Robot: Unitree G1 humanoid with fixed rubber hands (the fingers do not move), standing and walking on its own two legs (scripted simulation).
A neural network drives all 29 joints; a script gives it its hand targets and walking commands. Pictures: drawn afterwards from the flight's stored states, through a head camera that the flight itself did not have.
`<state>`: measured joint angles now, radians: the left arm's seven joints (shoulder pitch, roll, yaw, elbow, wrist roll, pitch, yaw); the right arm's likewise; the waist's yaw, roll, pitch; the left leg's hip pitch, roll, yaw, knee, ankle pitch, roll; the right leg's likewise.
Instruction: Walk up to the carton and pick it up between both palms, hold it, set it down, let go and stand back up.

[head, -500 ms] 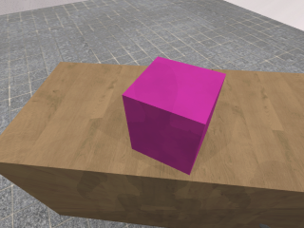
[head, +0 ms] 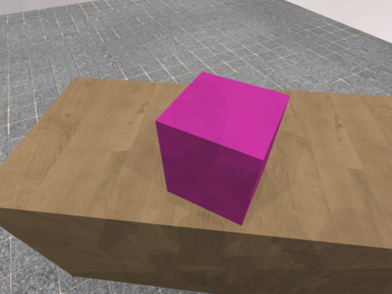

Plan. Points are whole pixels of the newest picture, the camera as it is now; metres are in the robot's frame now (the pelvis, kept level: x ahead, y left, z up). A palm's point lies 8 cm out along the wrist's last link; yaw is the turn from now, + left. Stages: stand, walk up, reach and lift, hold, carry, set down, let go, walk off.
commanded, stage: reach and lift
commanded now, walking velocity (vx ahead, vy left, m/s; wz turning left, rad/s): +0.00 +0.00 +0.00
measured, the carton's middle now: (221, 148) +0.44 -0.05 +0.05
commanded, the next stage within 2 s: none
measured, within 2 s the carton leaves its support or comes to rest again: neither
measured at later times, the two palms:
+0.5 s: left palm (80, 289) +0.18 +0.26 -0.09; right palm out of the picture +0.09 -0.28 -0.08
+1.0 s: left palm (74, 277) +0.19 +0.26 -0.05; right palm out of the picture +0.12 -0.22 -0.06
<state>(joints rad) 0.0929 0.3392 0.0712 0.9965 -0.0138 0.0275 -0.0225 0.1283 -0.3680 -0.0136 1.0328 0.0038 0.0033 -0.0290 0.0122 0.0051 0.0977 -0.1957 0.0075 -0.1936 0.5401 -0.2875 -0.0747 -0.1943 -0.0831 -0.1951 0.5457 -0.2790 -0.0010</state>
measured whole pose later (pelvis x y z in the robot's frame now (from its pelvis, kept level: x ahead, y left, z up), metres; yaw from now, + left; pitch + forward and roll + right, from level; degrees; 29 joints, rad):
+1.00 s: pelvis +0.00 +0.04 +0.00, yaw -12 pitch -9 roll +0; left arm 0.24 0.25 0.04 0.34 -0.07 0.33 -0.03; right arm 0.25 -0.14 -0.13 0.44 -0.05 0.00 -0.05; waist 0.04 0.05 0.14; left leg -0.04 0.06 0.07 0.53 -0.33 -0.02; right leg -0.12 -0.04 0.03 0.51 -0.23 0.05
